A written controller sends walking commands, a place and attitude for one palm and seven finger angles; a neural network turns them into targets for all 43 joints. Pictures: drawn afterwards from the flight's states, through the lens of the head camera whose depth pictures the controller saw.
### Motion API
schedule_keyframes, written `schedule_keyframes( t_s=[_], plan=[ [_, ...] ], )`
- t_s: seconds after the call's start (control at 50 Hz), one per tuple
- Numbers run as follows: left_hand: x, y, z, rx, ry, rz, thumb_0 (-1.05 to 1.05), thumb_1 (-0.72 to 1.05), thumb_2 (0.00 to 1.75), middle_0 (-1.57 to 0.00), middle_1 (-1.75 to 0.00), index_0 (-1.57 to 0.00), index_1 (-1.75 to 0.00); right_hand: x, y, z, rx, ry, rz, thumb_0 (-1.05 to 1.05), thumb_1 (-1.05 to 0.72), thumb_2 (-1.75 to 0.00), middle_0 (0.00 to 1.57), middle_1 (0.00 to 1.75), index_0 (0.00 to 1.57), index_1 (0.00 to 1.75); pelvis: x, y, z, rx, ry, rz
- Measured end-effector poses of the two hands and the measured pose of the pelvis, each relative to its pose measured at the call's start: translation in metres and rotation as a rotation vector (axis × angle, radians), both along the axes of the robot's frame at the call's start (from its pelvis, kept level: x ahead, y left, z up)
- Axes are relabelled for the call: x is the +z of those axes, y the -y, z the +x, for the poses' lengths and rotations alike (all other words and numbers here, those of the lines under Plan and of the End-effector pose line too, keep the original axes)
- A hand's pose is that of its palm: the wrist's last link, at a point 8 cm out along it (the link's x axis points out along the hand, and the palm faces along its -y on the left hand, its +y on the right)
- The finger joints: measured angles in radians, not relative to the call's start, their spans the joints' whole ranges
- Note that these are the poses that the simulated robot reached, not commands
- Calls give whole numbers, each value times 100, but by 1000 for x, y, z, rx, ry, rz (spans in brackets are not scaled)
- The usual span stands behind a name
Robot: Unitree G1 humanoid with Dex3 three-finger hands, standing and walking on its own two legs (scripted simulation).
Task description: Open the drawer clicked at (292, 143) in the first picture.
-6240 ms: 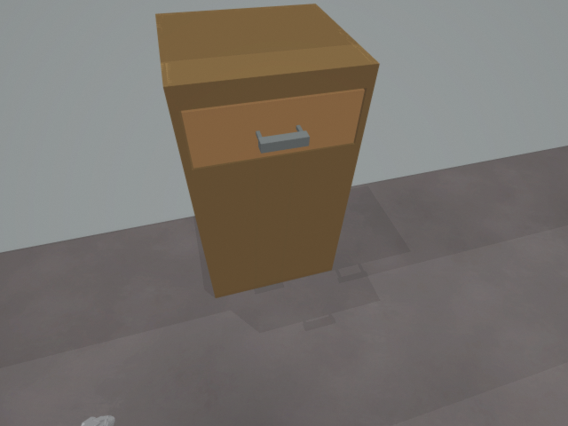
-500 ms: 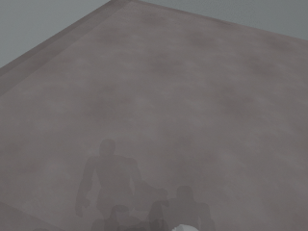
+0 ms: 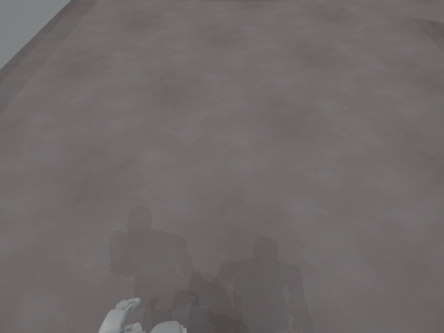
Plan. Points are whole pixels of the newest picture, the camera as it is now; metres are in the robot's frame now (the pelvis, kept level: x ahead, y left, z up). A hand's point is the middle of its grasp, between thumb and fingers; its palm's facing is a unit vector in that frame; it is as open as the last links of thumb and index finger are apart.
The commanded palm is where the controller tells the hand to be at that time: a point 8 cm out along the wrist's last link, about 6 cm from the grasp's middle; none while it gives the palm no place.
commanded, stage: turn to face it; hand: left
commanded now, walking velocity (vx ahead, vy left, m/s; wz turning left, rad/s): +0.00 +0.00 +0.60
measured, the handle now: out of the picture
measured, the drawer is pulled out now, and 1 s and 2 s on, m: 0.00 0.00 0.00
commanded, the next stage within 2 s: none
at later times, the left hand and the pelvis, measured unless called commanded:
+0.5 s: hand out of the picture +0.03 +0.26 -0.16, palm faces +0.30 -0.92 -0.26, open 7.4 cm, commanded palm none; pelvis +0.02 +0.03 +0.01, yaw +15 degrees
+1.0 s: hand out of the picture -0.03 +0.14 -0.14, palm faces +0.56 -0.79 -0.26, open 7.4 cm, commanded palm none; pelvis +0.01 -0.06 +0.01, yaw +35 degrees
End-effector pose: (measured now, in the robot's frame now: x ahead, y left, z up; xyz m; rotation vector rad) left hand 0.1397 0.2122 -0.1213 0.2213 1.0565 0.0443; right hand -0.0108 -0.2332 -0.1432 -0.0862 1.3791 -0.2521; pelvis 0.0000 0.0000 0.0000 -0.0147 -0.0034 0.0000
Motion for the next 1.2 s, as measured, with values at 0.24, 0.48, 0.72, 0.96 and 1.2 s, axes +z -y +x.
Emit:
schedule_keyframes(
  t_s=[0.24,0.48,0.72,0.96,1.2],
  plan=[
    [-36,-45,-44,256,-55,-88,1,91,90,-20,-30,-20,-30,11,-31,100,218,101,-52,1,-92,-90,20,30,20,30,-12,-32,25,156,-2,-22],
    [-7,-95,-127,423,-215,31,1,92,90,-19,-30,-19,-30,34,-41,132,344,102,-51,1,-91,-90,20,30,20,30,13,-33,23,246,-32,-35],
    [9,-40,-118,507,-57,56,1,91,90,-19,-30,-19,-30,13,10,173,459,135,-16,1,-90,-90,20,30,20,30,3,22,18,398,-25,0],
    [20,31,-185,675,-89,41,1,91,90,-20,-30,-20,-30,18,23,220,640,145,18,1,-91,-90,19,30,19,30,13,59,14,582,-4,60],
    [-18,44,-310,927,-231,-29,1,91,90,-20,-30,-20,-30,21,-71,252,922,226,16,1,-91,-90,19,30,19,30,-6,41,-15,752,-23,17]
  ],
)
